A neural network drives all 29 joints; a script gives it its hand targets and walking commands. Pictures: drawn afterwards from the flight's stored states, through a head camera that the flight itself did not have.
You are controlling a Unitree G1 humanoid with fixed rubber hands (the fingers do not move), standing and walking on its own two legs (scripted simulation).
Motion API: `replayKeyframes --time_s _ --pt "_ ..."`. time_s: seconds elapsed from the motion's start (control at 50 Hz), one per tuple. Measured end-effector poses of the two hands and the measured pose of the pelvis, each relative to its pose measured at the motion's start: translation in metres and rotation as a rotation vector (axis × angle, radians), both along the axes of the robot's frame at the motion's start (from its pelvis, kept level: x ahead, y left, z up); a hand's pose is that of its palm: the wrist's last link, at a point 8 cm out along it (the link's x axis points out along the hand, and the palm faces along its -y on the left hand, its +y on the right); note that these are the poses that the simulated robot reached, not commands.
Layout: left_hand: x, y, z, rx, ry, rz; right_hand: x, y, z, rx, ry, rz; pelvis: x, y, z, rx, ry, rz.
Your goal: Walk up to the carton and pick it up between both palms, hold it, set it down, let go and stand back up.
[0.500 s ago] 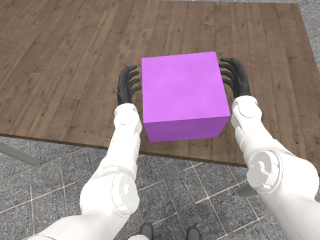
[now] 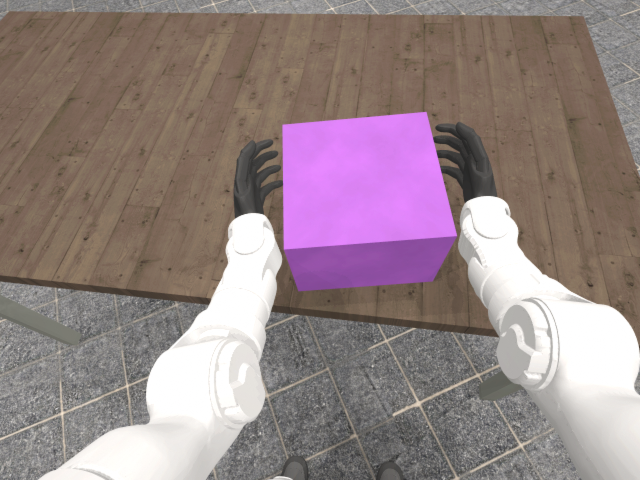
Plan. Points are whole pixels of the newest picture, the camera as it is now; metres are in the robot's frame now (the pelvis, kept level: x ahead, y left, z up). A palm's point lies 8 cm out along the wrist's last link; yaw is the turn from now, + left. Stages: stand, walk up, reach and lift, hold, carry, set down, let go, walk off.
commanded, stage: reach and lift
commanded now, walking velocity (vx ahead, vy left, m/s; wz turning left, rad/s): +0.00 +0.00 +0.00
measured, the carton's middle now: (359, 205) +0.46 +0.03 +0.01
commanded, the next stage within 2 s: none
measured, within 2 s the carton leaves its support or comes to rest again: leaves its support in 0.38 s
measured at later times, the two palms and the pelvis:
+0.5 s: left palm (240, 232) +0.37 +0.17 +0.06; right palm (482, 209) +0.42 -0.11 +0.08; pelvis -0.02 +0.00 +0.00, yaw +2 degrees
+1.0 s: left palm (203, 178) +0.36 +0.18 +0.17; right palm (505, 192) +0.38 -0.10 +0.16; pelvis -0.03 +0.01 +0.01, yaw +2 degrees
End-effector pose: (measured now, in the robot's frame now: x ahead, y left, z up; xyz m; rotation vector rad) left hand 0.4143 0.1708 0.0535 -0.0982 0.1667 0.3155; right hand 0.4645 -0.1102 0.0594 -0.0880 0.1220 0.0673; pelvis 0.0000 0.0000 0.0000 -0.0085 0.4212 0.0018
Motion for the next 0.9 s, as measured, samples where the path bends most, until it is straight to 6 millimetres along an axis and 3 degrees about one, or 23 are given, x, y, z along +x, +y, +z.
replayKeyframes --time_s 0.2,0.46,0.58,0.78,0.9 --pt "-0.014 0.0 -0.006 -0.026 0.034 -0.002 -0.014 0.0 -0.002 -0.038 0.05 -0.002 -0.001 0.002 0.0 -0.006 -0.02 0.006" --pt "-0.043 0.001 0.004 -0.018 0.085 -0.016 -0.045 0.001 0.015 -0.051 0.101 -0.013 -0.013 0.0 0.001 -0.01 -0.1 0.031" --pt "-0.05 0.001 0.031 -0.001 0.061 -0.036 -0.058 0.0 0.042 -0.025 0.081 -0.037 -0.021 -0.001 0.0 -0.006 -0.154 0.047" --pt "-0.05 0.002 0.101 0.032 0.03 -0.091 -0.075 -0.001 0.094 0.054 0.063 -0.104 -0.031 0.002 0.004 0.009 -0.285 0.041" --pt "-0.048 0.006 0.123 0.052 0.034 -0.118 -0.082 0.003 0.108 0.072 0.068 -0.133 -0.034 0.008 0.009 0.011 -0.366 0.033"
